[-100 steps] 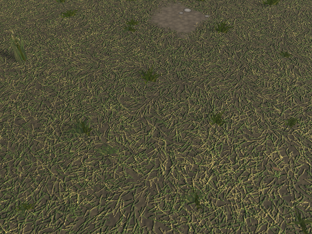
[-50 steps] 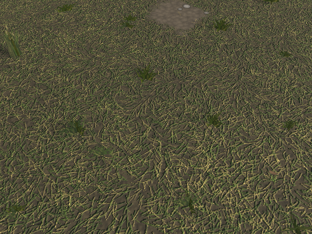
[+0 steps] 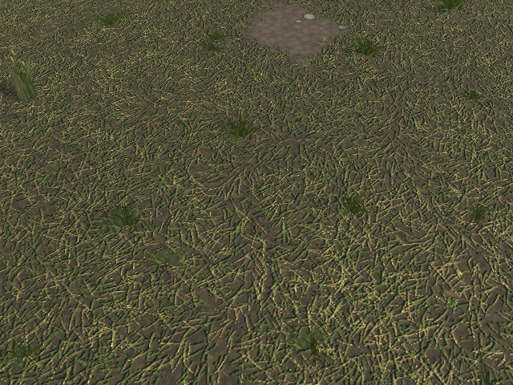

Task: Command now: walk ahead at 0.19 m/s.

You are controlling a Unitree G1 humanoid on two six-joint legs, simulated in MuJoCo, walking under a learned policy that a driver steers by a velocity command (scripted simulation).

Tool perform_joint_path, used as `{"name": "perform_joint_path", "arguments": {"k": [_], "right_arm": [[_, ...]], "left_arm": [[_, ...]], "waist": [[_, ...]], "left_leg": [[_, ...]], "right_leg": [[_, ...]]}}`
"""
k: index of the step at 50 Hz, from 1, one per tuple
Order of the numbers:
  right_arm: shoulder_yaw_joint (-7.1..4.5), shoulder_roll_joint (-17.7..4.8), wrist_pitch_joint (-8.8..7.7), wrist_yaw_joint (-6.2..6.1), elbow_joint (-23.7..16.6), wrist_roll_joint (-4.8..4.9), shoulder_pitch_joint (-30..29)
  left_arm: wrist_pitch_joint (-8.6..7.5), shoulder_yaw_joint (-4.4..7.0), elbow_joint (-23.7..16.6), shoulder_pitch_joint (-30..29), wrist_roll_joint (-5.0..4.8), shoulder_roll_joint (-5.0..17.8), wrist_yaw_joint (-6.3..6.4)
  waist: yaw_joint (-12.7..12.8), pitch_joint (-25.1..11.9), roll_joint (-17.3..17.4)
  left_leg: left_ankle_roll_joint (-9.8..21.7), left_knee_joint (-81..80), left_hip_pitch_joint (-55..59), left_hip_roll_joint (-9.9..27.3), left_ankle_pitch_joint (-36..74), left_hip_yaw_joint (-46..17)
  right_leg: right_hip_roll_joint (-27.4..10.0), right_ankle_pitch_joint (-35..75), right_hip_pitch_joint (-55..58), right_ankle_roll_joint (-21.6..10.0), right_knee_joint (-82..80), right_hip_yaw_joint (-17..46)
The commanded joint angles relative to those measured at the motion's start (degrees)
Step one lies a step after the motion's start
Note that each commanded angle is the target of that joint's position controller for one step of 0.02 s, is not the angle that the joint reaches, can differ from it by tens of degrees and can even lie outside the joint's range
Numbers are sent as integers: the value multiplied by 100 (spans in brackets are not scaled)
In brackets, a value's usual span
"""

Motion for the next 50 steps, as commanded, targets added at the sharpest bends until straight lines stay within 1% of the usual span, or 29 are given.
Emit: {"name": "perform_joint_path", "arguments": {"k": [1,2,4,6,8,10,11,12,13,14,15,16,17,19,20,25,28,31,34,36,37,38,39,40,41,42,44,47,50], "right_arm": [[-68,-280,-32,90,-394,-128,-207],[-66,-249,-78,128,-562,-159,-438],[-127,-389,-197,193,-824,-133,-689],[-185,-481,-324,258,-999,-81,-777],[-238,-515,-386,313,-1130,-22,-806],[-270,-417,-397,342,-1051,25,-287],[-329,-436,-399,325,-821,46,341],[-447,-647,-429,271,-561,36,1121],[-605,-1263,-466,189,-472,-66,1997],[-623,-1434,-384,208,-296,-52,2312],[-542,-1224,-333,194,-485,-57,1470],[-483,-1042,-359,221,-727,-40,813],[-439,-978,-408,235,-834,-33,471],[-316,-703,-513,207,-802,-14,435],[-286,-670,-556,184,-725,-9,620],[-197,-696,-620,150,-536,-10,1231],[-150,-662,-644,141,-530,-11,1316],[-162,-760,-671,101,-477,-9,1428],[-202,-908,-689,71,-474,-34,1255],[-254,-1054,-639,53,-487,-72,1095],[-259,-1067,-613,68,-515,-32,1033],[-198,-789,-602,102,-670,6,1170],[-192,-381,-590,197,-692,231,1807],[-269,-811,-558,178,-821,90,1196],[-291,-850,-578,201,-1001,31,571],[-286,-727,-586,209,-1022,17,420],[-275,-506,-440,256,-983,-136,549],[-294,-493,-286,320,-1096,-158,327],[-306,-627,-225,362,-1415,-138,-555]], "left_arm": [[61,249,79,1016,-2,868,-13],[45,270,96,1108,12,853,-21],[-48,299,96,1176,112,857,-37],[-155,324,33,1053,112,897,-52],[-237,340,-43,869,93,945,-64],[-279,356,-134,532,25,1015,-86],[-301,350,-181,390,4,1018,-109],[-354,307,-200,405,29,927,-148],[-387,192,-456,271,-23,551,-208],[-392,236,-605,315,64,606,-257],[-349,261,-673,93,152,653,-296],[-369,244,-719,-104,140,585,-352],[-389,248,-713,-123,93,506,-381],[-302,287,-669,20,135,518,-410],[-252,310,-686,-1,135,549,-423],[-132,338,-1130,-1243,114,582,-463],[-148,281,-1448,-2092,64,495,-477],[-165,265,-1609,-2489,28,536,-471],[-219,344,-1595,-2198,37,719,-399],[-290,484,-1191,-927,38,937,-311],[-333,575,-914,-63,110,1103,-263],[-350,715,-789,773,246,1628,-223],[-276,778,-813,638,172,1820,-292],[-242,728,-931,-139,21,1606,-338],[-280,607,-1010,-611,-14,1191,-354],[-337,524,-953,-753,24,905,-360],[-435,407,-777,-617,30,633,-286],[-540,403,-626,-190,9,847,-249],[-534,388,-593,125,-4,953,-257]], "waist": [[331,1341,-834],[402,1556,-865],[397,1579,-706],[292,1372,-534],[163,1155,-557],[-210,969,-567],[-489,781,-401],[-798,391,6],[-1129,-43,1365],[-943,-110,1745],[-458,414,858],[-280,705,276],[-83,725,80],[120,585,169],[133,549,230],[-16,720,327],[-142,837,401],[-189,842,500],[67,577,528],[594,-126,527],[953,-554,410],[1099,-1258,-252],[628,-1795,-1428],[424,-1094,-475],[359,-379,-147],[161,58,168],[-148,172,17],[-239,270,-145],[-86,492,-220]], "left_leg": [[181,937,-1478,-157,-1072,385],[219,1339,-1799,36,-942,330],[281,1930,-2535,272,-1052,108],[300,1772,-2655,368,-901,27],[310,1325,-2083,264,-633,133],[341,617,-698,8,-13,429],[345,280,418,-281,192,601],[385,50,1591,-240,109,389],[785,-1158,2402,1297,-1540,-1932],[1189,-2041,2361,2107,-2161,-3983],[1147,-1979,1644,2090,-2601,-3662],[1072,-2012,1037,1933,-2036,-3080],[978,-2089,716,1682,-1247,-2462],[838,-2108,591,1295,-14,-1584],[835,-2079,677,1225,543,-1340],[897,-2061,1042,1070,2326,-650],[876,-2052,998,946,2963,-361],[868,-1995,1207,1024,3503,-233],[823,-1336,1668,1151,5168,-91],[725,213,1807,1097,6032,16],[653,1419,1189,920,5183,122],[599,3321,78,514,2720,339],[426,5359,-1797,-631,-1288,1],[538,5474,-2351,-135,-764,-518],[552,5173,-2434,99,-272,-488],[544,4754,-2187,298,-25,-477],[440,4173,-1610,484,75,-477],[296,3709,-1783,531,256,-283],[146,3013,-2453,642,889,-96]], "right_leg": [[-1565,-2869,-637,-866,-1531,2000],[-1859,-2826,-674,-1056,-1678,2322],[-2078,-2001,-186,-1244,-1702,2460],[-1995,-1090,214,-1177,-1564,2124],[-1813,-376,86,-1029,-1390,1685],[-1557,133,-679,-831,-993,1141],[-1303,687,-1236,-692,-465,827],[-956,1261,-1743,-529,590,415],[-216,512,-2726,-154,2698,-350],[163,-1200,-3499,-178,4112,-114],[-354,-761,-3698,-304,4786,257],[-568,-121,-3638,-339,4761,317],[-711,277,-3399,-324,4535,316],[-790,533,-3076,-204,4217,198],[-757,620,-3097,-162,4148,100],[-705,1146,-3866,19,3359,-253],[-541,1551,-3632,43,2207,-464],[-371,1705,-3167,-109,1402,-618],[-109,1364,-2481,-428,1081,-679],[187,1077,-1243,-650,828,-687],[-37,1172,-46,-774,509,-456],[-1486,366,1192,-1045,421,1188],[-2719,-205,2192,-1928,-668,4303],[-2425,-817,1482,-1710,-951,3846],[-2240,-601,646,-1508,-1074,2980],[-2002,150,-69,-1309,-1260,2371],[-1573,1018,-734,-1004,-1373,1504],[-1400,1815,-782,-971,-1482,983],[-1284,2024,-551,-899,-1671,708]]}}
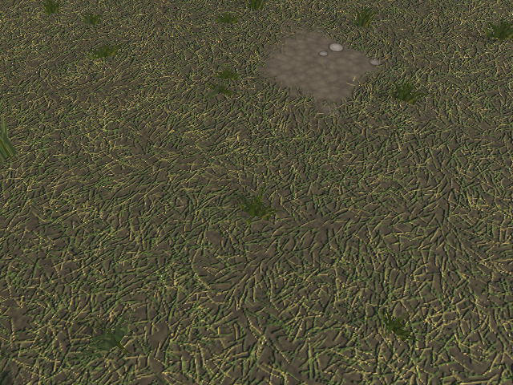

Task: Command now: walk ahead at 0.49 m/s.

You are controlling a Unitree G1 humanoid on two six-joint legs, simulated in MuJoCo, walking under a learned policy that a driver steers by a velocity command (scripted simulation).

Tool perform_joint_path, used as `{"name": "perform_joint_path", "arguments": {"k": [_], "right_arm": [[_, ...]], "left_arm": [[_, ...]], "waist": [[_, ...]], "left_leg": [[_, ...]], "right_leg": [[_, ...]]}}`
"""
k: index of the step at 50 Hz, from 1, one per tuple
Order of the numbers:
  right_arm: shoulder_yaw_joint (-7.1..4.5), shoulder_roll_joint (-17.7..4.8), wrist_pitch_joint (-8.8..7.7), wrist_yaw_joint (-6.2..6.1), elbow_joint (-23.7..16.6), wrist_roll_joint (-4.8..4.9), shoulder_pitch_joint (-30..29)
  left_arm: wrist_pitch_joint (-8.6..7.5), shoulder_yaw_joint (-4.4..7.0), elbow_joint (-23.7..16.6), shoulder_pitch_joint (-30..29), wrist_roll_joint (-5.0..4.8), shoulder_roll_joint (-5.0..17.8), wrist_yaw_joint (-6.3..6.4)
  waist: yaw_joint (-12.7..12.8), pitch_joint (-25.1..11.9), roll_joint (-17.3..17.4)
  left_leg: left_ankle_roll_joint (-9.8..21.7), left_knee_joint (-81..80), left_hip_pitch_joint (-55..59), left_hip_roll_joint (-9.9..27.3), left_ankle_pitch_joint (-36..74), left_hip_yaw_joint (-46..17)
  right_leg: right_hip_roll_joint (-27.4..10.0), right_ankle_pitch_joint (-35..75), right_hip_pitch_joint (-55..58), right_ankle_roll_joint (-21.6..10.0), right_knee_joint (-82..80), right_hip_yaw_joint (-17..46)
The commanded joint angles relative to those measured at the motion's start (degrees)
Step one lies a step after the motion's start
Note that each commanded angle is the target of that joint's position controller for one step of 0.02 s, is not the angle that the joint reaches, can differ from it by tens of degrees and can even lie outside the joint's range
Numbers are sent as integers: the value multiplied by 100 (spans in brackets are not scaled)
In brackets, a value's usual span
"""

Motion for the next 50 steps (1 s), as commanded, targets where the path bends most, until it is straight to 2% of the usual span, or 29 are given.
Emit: {"name": "perform_joint_path", "arguments": {"k": [1,4,8,11,13,14,15,16,17,18,19,20,22,23,25,26,28,33,37,40,42,43,44,45,46,47,48,49,50], "right_arm": [[-22,-210,71,51,-261,20,-60],[26,-148,47,69,-481,81,-729],[65,-140,7,64,-678,104,-1347],[41,-226,-56,49,-790,96,-1484],[-29,-346,-107,-8,-664,87,-969],[-97,-451,-142,-53,-449,79,-305],[-182,-585,-194,-103,-122,22,673],[-317,-1055,-227,-161,76,-132,1675],[-427,-1477,-192,-108,101,-146,1775],[-377,-1186,-125,-53,31,70,1225],[-270,-851,-136,-32,-65,124,624],[-187,-553,-182,-12,-65,99,386],[-72,-233,-250,-70,91,119,443],[-55,-234,-292,-91,171,122,617],[-83,-434,-366,-124,255,132,865],[-95,-519,-383,-133,273,125,961],[-80,-523,-390,-141,306,110,1177],[-10,-451,-414,-182,331,121,1482],[-9,-521,-399,-270,460,107,1843],[-45,-699,-343,-353,470,91,1767],[-96,-859,-269,-390,421,58,1599],[-122,-929,-222,-372,359,62,1517],[-136,-969,-212,-330,220,103,1331],[-55,-510,-234,-246,-90,158,1398],[-94,-593,-279,-162,-426,209,1199],[-101,-720,-340,-128,-562,141,597],[-90,-725,-405,-112,-635,170,454],[-98,-684,-387,-127,-574,142,511],[-94,-647,-281,-130,-581,28,584]], "left_arm": [[-91,28,-213,282,-20,526,8],[-88,-14,-167,589,-27,501,14],[-86,-35,-37,990,5,528,61],[-67,-18,14,980,63,613,112],[-61,14,-9,761,78,733,143],[-40,31,-10,680,86,791,144],[-16,27,-46,552,45,791,134],[-19,-36,-229,540,-25,592,110],[2,-106,-263,1301,-249,51,33],[35,27,-274,755,-88,593,54],[8,44,-471,218,-55,594,27],[-8,38,-505,-1,-39,504,14],[127,32,-463,110,107,306,-41],[190,31,-456,139,126,234,-74],[293,35,-492,18,122,198,-124],[330,38,-565,-198,111,218,-142],[372,42,-741,-720,77,284,-168],[337,-33,-1091,-1693,32,224,-208],[310,-95,-1377,-2327,55,186,-236],[296,-38,-1416,-2142,83,296,-219],[287,64,-1232,-1403,97,465,-174],[262,147,-1046,-779,122,600,-160],[237,282,-840,5,203,881,-121],[244,447,-869,263,227,1467,-59],[324,491,-930,171,97,1692,-92],[362,449,-907,-128,-5,1518,-65],[354,374,-949,-422,-36,1217,-50],[329,311,-987,-684,-26,992,-37],[287,261,-1008,-786,-73,870,-1]], "waist": [[-113,343,-373],[67,372,-451],[267,398,-555],[192,415,-588],[-110,139,-662],[-386,-206,-652],[-804,-697,-511],[-1099,-1407,-1],[-675,-1975,1288],[-572,-1510,254],[-391,-683,117],[-251,-305,-119],[42,-125,44],[84,-122,92],[144,-44,93],[121,41,115],[8,219,152],[-183,372,199],[-359,465,211],[-165,244,337],[175,-207,495],[429,-556,485],[855,-933,252],[712,-1460,-748],[514,-1790,-1104],[437,-973,-409],[270,-466,-146],[-9,-157,191],[-183,-87,163]], "left_leg": [[-153,-606,-500,131,634,158],[-207,-1585,-458,-5,1120,363],[-85,-2393,-433,-217,1241,546],[129,-2774,-301,-342,800,563],[340,-2974,510,-634,315,669],[456,-3158,1216,-814,230,714],[598,-3510,2458,-764,568,641],[888,-3520,3965,471,176,-683],[1766,-4199,5297,1989,-58,-3582],[1522,-4529,4733,1648,-646,-3558],[1301,-4705,3853,1467,-548,-2646],[1130,-4915,3216,1218,53,-2087],[828,-5112,2543,786,702,-1259],[801,-5156,2455,716,988,-1097],[751,-5264,2439,672,1340,-697],[699,-5347,2444,654,1331,-527],[558,-5473,2544,601,1376,-250],[309,-5460,2892,482,2215,463],[306,-5223,3566,672,3034,826],[265,-4461,4063,822,4970,1091],[275,-3256,4186,889,6144,1239],[274,-2264,3970,881,5897,1265],[159,-824,3052,768,4713,1330],[-52,1215,1199,110,646,1354],[-185,2494,-443,-916,-1928,290],[-118,2302,-1078,-386,-1284,-237],[-129,1814,-938,-188,-793,-191],[-182,1296,-588,-19,-606,-183],[-286,951,-235,72,-577,-189]], "right_leg": [[-1569,1367,-116,-480,-1067,1179],[-1450,2006,165,-334,-997,914],[-1569,2597,875,-336,-807,804],[-1779,3311,1395,-402,-469,778],[-1813,4762,1481,-305,219,659],[-1752,5206,1475,-241,974,599],[-1560,4723,987,-134,2086,441],[-1256,2644,-254,-37,3800,254],[-91,-1926,-2330,179,5887,242],[-426,-1642,-2831,67,6183,1030],[-667,-1079,-2972,57,5929,1006],[-847,-746,-2796,72,5617,977],[-1046,-548,-2300,176,5112,928],[-1049,-515,-2192,232,4983,876],[-1050,-375,-2383,304,4836,820],[-1078,-190,-2590,326,4729,820],[-1105,256,-3039,361,4414,840],[-960,1128,-3192,364,3051,534],[-822,1068,-3101,191,2164,74],[-487,395,-2610,-99,1882,-214],[-125,-175,-1829,-380,1814,-363],[13,-218,-1086,-541,1532,-311],[-255,-189,157,-802,1085,255],[-1862,-185,1631,-1369,976,2502],[-2642,47,2360,-2076,111,5098],[-2427,-55,1815,-1786,-45,4136],[-2240,304,1045,-1509,-204,3508],[-1928,887,407,-1224,-316,2995],[-1647,1363,-18,-1072,-358,2586]]}}
Over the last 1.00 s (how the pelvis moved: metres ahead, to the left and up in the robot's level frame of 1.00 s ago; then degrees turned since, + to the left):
0.48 0.03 0.00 0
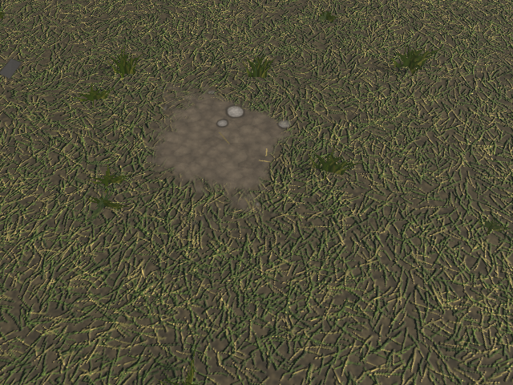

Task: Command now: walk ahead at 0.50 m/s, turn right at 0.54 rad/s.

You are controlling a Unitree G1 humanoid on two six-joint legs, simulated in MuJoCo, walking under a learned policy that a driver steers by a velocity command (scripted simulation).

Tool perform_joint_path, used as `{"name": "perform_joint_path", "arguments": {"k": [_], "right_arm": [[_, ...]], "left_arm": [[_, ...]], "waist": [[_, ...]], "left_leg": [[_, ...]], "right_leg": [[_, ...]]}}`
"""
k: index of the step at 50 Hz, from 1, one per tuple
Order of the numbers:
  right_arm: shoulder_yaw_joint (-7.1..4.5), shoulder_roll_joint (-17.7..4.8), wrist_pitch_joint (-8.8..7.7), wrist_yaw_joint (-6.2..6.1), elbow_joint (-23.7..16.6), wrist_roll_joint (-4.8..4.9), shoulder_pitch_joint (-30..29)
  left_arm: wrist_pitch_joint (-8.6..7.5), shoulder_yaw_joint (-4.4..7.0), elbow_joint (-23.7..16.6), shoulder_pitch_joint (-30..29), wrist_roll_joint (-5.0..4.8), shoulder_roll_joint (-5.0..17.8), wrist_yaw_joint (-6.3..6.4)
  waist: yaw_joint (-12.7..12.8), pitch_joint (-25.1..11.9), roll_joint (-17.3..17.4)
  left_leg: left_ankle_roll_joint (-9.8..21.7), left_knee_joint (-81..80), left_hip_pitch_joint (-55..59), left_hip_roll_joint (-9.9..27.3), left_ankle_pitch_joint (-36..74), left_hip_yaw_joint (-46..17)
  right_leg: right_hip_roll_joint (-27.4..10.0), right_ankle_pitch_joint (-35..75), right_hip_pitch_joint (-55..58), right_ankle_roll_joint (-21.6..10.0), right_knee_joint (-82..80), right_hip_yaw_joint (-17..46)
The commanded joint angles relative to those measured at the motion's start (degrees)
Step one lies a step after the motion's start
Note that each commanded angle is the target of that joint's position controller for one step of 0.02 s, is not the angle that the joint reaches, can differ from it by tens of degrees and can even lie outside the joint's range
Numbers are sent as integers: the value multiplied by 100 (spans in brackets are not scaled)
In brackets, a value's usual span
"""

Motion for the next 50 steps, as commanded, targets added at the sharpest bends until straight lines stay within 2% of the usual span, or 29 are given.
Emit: {"name": "perform_joint_path", "arguments": {"k": [1,3,6,10,15,17,18,19,20,21,22,23,24,25,26,28,29,31,33,35,39,42,43,44,45,46,47,48,50], "right_arm": [[-110,-538,79,41,-452,-165,191],[-108,-493,243,87,-562,-199,74],[-106,-553,322,117,-881,-178,-661],[-85,-623,340,141,-1240,-147,-1532],[15,-643,257,191,-1638,-99,-2359],[27,-731,199,191,-1758,-65,-2406],[16,-802,171,178,-1743,-53,-2207],[-15,-896,143,145,-1645,-37,-1779],[-84,-1062,107,84,-1451,-27,-1140],[-150,-1211,41,9,-1248,-38,-299],[-239,-1602,4,-101,-1216,-186,580],[-342,-2072,68,-95,-1278,-297,474],[-301,-1601,154,-51,-1334,-174,126],[-166,-1085,149,-35,-1376,-103,-266],[-83,-824,115,1,-1312,-99,-404],[-7,-708,10,34,-1076,-48,-218],[6,-729,-63,75,-949,-3,-84],[6,-822,-134,120,-822,55,-70],[14,-884,-82,121,-774,53,-140],[-24,-1007,11,113,-706,43,-55],[-152,-1255,203,109,-661,53,220],[-211,-1283,345,60,-757,116,63],[-193,-1147,365,47,-826,140,93],[-93,-728,369,40,-1010,149,233],[-65,-536,442,-22,-1047,152,718],[-169,-962,554,-56,-932,7,685],[-238,-1045,630,-39,-899,-36,501],[-260,-997,695,-20,-894,-33,437],[-275,-937,815,48,-909,-48,416]], "left_arm": [[-116,77,-189,335,-102,503,89],[-212,100,-154,566,-126,671,90],[-211,129,-160,958,-118,825,83],[-165,122,-177,1478,-101,843,88],[-140,123,-241,1818,-30,917,152],[-145,143,-301,1769,-1,1004,194],[-150,157,-354,1632,3,1060,214],[-160,170,-433,1379,5,1130,214],[-185,185,-489,1225,9,1202,180],[-224,185,-527,1081,-36,1217,116],[-269,72,-716,1141,-105,809,56],[-222,-23,-848,1962,-301,283,78],[-135,16,-710,1846,-44,824,135],[-105,34,-680,1431,32,841,94],[-95,3,-697,1206,56,697,68],[-9,-41,-680,1231,115,500,14],[28,-54,-670,1274,129,444,6],[61,-83,-690,1234,151,425,-8],[75,-163,-768,914,161,339,-19],[78,-265,-859,493,111,226,-11],[87,-285,-1000,5,16,446,118],[11,-270,-997,194,26,503,234],[-42,-224,-994,335,90,687,285],[-75,-164,-1081,539,169,1053,344],[40,-45,-1101,467,28,1448,323],[98,-65,-1134,558,-53,1135,315],[99,-169,-1181,317,-50,775,322],[124,-224,-1253,-42,-13,589,339],[120,-227,-1305,-225,44,586,381]], "waist": [[-166,-251,129],[-194,-289,4],[24,-166,-205],[369,-141,-368],[615,-69,-442],[556,-63,-508],[419,-89,-544],[179,-194,-573],[-75,-507,-537],[-517,-970,-285],[-784,-1820,249],[-241,-2429,1731],[-114,-1941,944],[-67,-979,333],[-11,-563,23],[125,-454,447],[177,-530,565],[324,-713,660],[341,-755,649],[210,-748,758],[23,-740,771],[212,-600,611],[219,-650,334],[154,-987,-622],[14,-1087,-1623],[141,-1087,-1102],[20,-741,-657],[-138,-567,-585],[-223,-519,-801]], "left_leg": [[-186,-371,-1216,396,301,-378],[-338,-698,-1211,376,403,-248],[-484,-1384,-1649,371,1026,-134],[-501,-2255,-2146,232,1668,-166],[-380,-3247,-2218,-60,1793,-181],[-260,-3674,-1870,-153,1727,-248],[-186,-3920,-1444,-210,1634,-281],[-84,-4156,-695,-334,1428,-256],[15,-4238,226,-514,1238,-181],[156,-4581,1411,-363,1495,-251],[399,-4662,2796,865,435,-1445],[1104,-5216,3988,2421,391,-4130],[1126,-5441,3329,2260,-496,-4572],[1061,-5567,2331,1956,213,-3578],[1012,-5568,1732,1638,1631,-2699],[932,-5546,1223,1210,4101,-1599],[948,-5481,1179,1124,5054,-1338],[1029,-5441,1260,988,5925,-1030],[1034,-5431,1153,810,6098,-815],[949,-5377,942,616,5911,-659],[892,-5111,953,677,4889,-1093],[651,-4615,651,593,3412,-1541],[426,-4271,318,379,2507,-1585],[179,-3251,-140,-81,765,-1163],[74,-2166,-792,-918,-1759,-255],[36,-1149,-951,-659,-1908,-289],[-5,-820,-989,-496,-1483,-418],[-91,-762,-911,-376,-1131,-440],[-256,-581,-782,-361,-686,-317]], "right_leg": [[-1630,1772,964,-846,-1660,2089],[-1437,2334,841,-821,-1663,1872],[-1286,2380,911,-628,-1744,1856],[-1268,2440,1534,-411,-1647,2081],[-1371,2812,2197,-484,-1322,2379],[-1466,3045,2292,-414,-1138,2538],[-1478,3193,2200,-316,-1021,2576],[-1414,3650,1939,-167,-762,2513],[-1281,4255,1745,-34,-173,2466],[-959,4124,1375,100,901,2237],[-607,2422,576,191,2446,1944],[309,-2100,-1164,378,4041,1290],[-259,-1795,-1697,302,4571,1253],[-427,-1216,-1613,366,4455,1169],[-531,-986,-1438,432,4207,1127],[-571,-1059,-1002,574,3829,1112],[-510,-1067,-850,622,3629,1091],[-514,-899,-799,718,3190,858],[-601,-661,-704,828,2408,576],[-580,-269,-353,889,1656,423],[-499,-9,-90,880,959,432],[-546,435,608,741,-231,511],[-970,826,1096,636,-607,885],[-2302,2070,1695,362,-766,1944],[-3265,3302,1756,-493,-892,2828],[-3246,2953,1543,-849,-1008,2873],[-2875,2507,1197,-741,-1132,2385],[-2564,2199,907,-529,-1249,1907],[-2230,2478,727,-394,-1264,1242]]}}
Over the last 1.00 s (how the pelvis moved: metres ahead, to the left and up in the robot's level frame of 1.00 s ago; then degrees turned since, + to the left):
0.55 -0.01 -0.02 -15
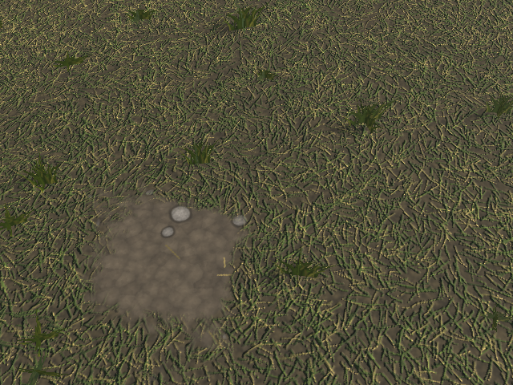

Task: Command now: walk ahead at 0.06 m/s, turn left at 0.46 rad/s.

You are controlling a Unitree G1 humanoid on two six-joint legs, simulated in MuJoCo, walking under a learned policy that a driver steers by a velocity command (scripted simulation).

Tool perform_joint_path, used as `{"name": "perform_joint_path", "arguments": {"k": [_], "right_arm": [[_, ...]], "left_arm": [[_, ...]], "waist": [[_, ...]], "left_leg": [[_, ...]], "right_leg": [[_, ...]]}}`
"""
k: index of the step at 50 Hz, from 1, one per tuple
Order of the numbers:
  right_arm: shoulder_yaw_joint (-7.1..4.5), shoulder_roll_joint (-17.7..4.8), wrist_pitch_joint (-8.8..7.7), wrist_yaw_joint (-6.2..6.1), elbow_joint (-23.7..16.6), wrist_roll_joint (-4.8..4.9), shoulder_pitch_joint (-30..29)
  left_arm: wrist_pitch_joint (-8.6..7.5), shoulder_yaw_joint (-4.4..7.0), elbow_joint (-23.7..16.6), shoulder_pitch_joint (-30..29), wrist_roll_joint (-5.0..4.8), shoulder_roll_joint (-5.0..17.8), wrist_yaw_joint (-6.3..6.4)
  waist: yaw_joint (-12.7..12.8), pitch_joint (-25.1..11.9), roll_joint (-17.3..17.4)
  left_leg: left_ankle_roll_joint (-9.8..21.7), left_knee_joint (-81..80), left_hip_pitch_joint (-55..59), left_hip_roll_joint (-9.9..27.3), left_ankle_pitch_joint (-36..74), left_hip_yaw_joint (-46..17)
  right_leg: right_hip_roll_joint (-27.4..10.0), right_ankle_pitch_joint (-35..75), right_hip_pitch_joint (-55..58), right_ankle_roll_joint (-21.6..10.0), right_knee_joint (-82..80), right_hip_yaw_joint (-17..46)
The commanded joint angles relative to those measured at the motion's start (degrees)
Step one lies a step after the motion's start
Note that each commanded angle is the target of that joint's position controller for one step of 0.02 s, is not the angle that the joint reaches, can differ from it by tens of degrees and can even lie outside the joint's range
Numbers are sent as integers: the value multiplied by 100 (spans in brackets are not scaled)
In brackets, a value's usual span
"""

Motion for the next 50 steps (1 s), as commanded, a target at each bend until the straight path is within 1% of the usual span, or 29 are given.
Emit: {"name": "perform_joint_path", "arguments": {"k": [1,3,7,10,12,13,14,15,16,17,18,19,20,21,24,28,32,36,38,39,40,41,42,43,44,45,46,47,50], "right_arm": [[-159,-432,150,52,-251,-23,460],[-141,-365,215,108,-367,13,279],[-59,-262,298,228,-650,16,-199],[-52,-349,280,259,-821,53,-361],[-51,-349,234,269,-879,71,-299],[-48,-331,187,262,-842,64,-119],[-77,-463,122,219,-791,26,26],[-180,-982,45,145,-836,-50,97],[-382,-1770,41,134,-915,-57,222],[-360,-1491,49,96,-858,-48,370],[-260,-1199,55,60,-889,2,44],[-212,-1033,72,38,-963,9,-383],[-190,-956,58,12,-1036,48,-580],[-164,-857,45,15,-1067,67,-593],[-194,-912,7,40,-1013,102,-266],[-236,-987,26,19,-979,53,30],[-284,-1102,53,42,-1018,3,43],[-316,-1143,82,95,-1068,-14,-176],[-318,-1112,91,108,-1096,26,-424],[-300,-1050,90,93,-1122,81,-585],[-234,-804,60,71,-1165,122,-500],[-139,-371,30,54,-1217,136,-86],[-276,-929,63,6,-1155,-72,-147],[-338,-1069,87,25,-1086,-98,-166],[-341,-1015,121,74,-958,-79,-74],[-328,-967,156,143,-880,-58,51],[-310,-926,179,231,-859,-54,83],[-280,-895,176,296,-874,-56,-29],[-206,-740,139,381,-976,-75,-513]], "left_arm": [[-33,189,-348,30,40,711,62],[-35,221,-323,145,47,758,55],[3,300,-308,215,76,931,-6],[49,391,-284,306,106,1144,-89],[91,448,-280,271,72,1271,-120],[122,471,-277,215,32,1305,-127],[150,482,-214,384,37,1245,-142],[196,419,-284,608,80,892,-186],[290,334,-704,78,55,719,-88],[351,352,-697,-162,72,881,-60],[355,369,-607,-23,-18,863,-98],[305,389,-491,143,-60,903,-125],[276,429,-426,257,19,997,-142],[264,443,-351,390,74,1029,-167],[292,417,-417,300,33,910,-194],[329,378,-563,37,17,878,-155],[286,332,-688,-101,-14,860,-126],[222,297,-755,31,-86,889,-84],[172,277,-709,337,-104,859,-35],[131,277,-650,577,-77,857,15],[90,346,-653,644,-10,1186,80],[112,416,-824,326,30,1697,100],[159,462,-833,238,68,1762,33],[152,368,-873,136,40,1381,-16],[142,288,-906,-149,3,1081,-49],[139,264,-936,-236,45,999,-59],[123,270,-933,-194,66,1015,-37],[104,282,-881,5,65,1032,-48],[0,358,-610,634,35,1158,-92]], "waist": [[-22,-528,-956],[41,-597,-955],[219,-590,-1124],[316,-671,-1216],[237,-699,-1165],[95,-709,-1037],[44,-646,-635],[124,-469,847],[-76,-47,1627],[-167,-55,807],[80,-10,585],[300,7,488],[349,-123,608],[353,-355,558],[238,-551,302],[44,-452,476],[-9,-465,467],[86,-558,538],[302,-580,524],[484,-560,444],[430,-604,-91],[130,-638,-1402],[228,-427,-1279],[108,-302,-893],[-15,-149,-724],[-49,-248,-863],[16,-262,-1149],[163,-247,-1207],[480,-95,-1042]], "left_leg": [[-196,752,-333,205,319,-13],[-252,451,-345,236,444,29],[-206,-706,71,354,459,202],[-76,-1377,494,284,332,449],[50,-2054,850,234,557,577],[142,-2741,1284,155,1010,640],[233,-3486,1723,195,1456,304],[490,-4362,2120,1462,1782,-1523],[1361,-4417,1567,2613,3388,-3039],[1586,-4306,1500,2429,3608,-2652],[1467,-4245,1360,2024,3424,-2139],[1216,-4227,1336,1596,3216,-1751],[1124,-4143,1490,1384,3513,-1580],[1125,-4052,1639,1268,3927,-1468],[1191,-3952,2000,1279,4059,-1625],[1304,-3932,2149,1306,3466,-2079],[1342,-3801,1862,1250,3327,-2452],[1182,-3651,1537,1106,3661,-2850],[935,-3530,1264,916,3546,-2962],[682,-3366,932,705,3099,-2891],[336,-2881,382,329,1989,-2533],[6,-1632,-467,-584,87,-1283],[-70,-479,-610,-598,-492,-676],[-92,158,-441,-333,-246,-734],[-121,528,-361,-260,116,-683],[-138,736,-421,-208,509,-581],[-166,837,-655,-149,728,-477],[-196,745,-806,-117,803,-433],[-234,140,-1206,-141,888,-531]], "right_leg": [[-1466,2472,627,-971,-997,907],[-1507,2257,754,-1000,-981,717],[-1604,1377,697,-959,-951,463],[-1750,1302,688,-915,-750,386],[-1786,1204,638,-760,-481,288],[-1706,963,422,-545,-178,105],[-1545,381,16,-164,291,-144],[-915,-1226,-1028,323,1721,-722],[3,-2661,-2001,513,2522,-310],[-188,-2447,-1925,492,3248,293],[-223,-1935,-1830,453,3401,465],[-252,-1453,-1736,425,3286,532],[-190,-1191,-1702,418,3371,471],[-134,-1083,-1583,444,3508,443],[-78,-1034,-1667,513,3394,491],[-15,-1171,-1725,533,2685,572],[133,-1345,-1253,450,2062,612],[348,-1415,-478,310,1332,634],[423,-1071,217,227,422,632],[359,-521,796,185,-455,633],[-399,-591,1354,22,-1097,1309],[-1924,-334,1761,-465,-1498,2856],[-2339,356,897,-1074,-1354,3095],[-2150,715,603,-1165,-1274,2728],[-1735,852,415,-1006,-1212,2092],[-1372,172,562,-797,-1288,1653],[-1205,-454,785,-715,-1395,1483],[-1138,-969,956,-705,-1514,1487],[-1301,-1698,1539,-780,-1736,1697]]}}
Over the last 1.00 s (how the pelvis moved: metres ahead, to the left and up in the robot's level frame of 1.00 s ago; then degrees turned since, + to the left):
0.40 -0.02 0.01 -8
